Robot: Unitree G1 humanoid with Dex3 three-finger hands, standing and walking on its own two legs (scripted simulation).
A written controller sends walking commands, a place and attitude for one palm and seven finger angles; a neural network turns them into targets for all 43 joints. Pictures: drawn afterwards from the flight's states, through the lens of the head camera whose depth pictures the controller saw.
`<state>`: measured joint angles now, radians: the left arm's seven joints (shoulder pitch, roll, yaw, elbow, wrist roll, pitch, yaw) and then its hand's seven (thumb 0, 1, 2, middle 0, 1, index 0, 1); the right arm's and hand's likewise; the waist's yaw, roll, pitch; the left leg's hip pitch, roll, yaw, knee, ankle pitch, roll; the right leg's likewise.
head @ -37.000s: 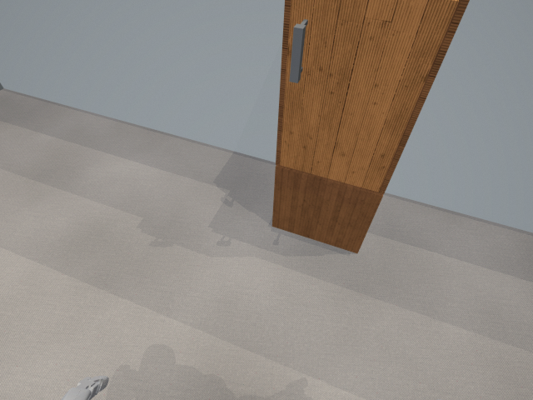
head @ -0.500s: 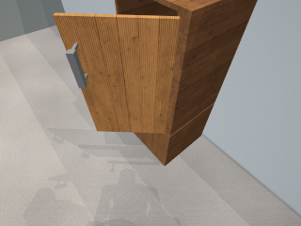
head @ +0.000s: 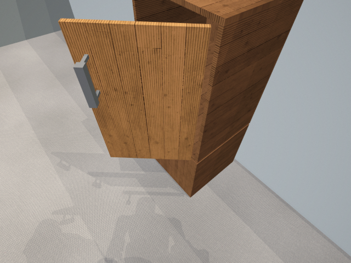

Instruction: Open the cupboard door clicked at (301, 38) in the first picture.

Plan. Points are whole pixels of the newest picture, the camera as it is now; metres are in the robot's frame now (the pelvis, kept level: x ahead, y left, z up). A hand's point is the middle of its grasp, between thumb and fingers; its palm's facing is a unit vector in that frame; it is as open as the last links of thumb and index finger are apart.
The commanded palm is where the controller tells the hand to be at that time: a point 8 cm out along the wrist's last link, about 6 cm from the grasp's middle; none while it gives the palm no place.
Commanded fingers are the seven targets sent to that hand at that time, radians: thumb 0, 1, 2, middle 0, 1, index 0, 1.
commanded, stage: look again from close up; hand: left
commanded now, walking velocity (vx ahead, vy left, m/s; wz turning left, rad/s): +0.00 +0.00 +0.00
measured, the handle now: (89, 81) +0.55 +0.28 +0.10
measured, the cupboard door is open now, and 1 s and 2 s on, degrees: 48 48 48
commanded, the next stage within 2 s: raise the hand with hooked fingers in 0.44 s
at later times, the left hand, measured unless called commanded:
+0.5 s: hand out of the picture +0.02 +0.19 -0.17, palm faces +0.02 -0.98 -0.22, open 7.4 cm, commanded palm none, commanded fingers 0.00 0.90 0.90 -0.20 -0.30 -0.20 -0.30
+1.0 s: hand out of the picture +0.11 +0.21 -0.05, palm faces +0.09 -1.00 +0.02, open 8.8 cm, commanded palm +0.11 +0.27 -0.01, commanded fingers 0.00 0.34 0.66 -0.24 -0.66 -0.24 -0.66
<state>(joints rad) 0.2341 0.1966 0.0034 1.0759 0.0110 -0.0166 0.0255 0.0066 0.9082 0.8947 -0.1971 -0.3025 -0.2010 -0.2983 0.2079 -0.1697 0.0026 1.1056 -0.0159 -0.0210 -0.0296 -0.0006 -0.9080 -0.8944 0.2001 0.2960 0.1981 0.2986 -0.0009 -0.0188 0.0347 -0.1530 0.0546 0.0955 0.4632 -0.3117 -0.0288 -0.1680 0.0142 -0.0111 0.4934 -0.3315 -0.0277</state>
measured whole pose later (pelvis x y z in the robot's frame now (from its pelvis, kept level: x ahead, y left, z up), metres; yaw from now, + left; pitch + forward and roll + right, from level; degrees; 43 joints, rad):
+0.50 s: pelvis +0.00 +0.00 +0.00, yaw +1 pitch +0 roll +1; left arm 0.23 0.20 0.00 1.09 0.01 -0.01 0.02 0.01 0.91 0.89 -0.20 -0.30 -0.20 -0.30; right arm 0.22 -0.17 0.01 1.13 -0.02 -0.02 -0.03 0.00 -0.91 -0.89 0.20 0.30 0.20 0.30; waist 0.00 -0.02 0.03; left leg -0.13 0.04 0.09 0.43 -0.29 -0.02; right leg -0.14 0.01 -0.02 0.46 -0.31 -0.02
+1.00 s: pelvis -0.07 -0.01 -0.06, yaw +4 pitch +9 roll +0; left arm 0.34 0.22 0.21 0.22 -0.30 -0.44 -0.39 0.01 0.56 0.75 -0.23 -0.52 -0.23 -0.52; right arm 0.17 -0.28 -0.05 0.51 0.03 -0.26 -0.05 0.01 -0.91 -0.89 0.20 0.30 0.20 0.30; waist 0.02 -0.03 -0.08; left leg -0.72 0.04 0.00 1.00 -0.43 -0.02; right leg -0.69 -0.02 -0.09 1.01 -0.47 -0.04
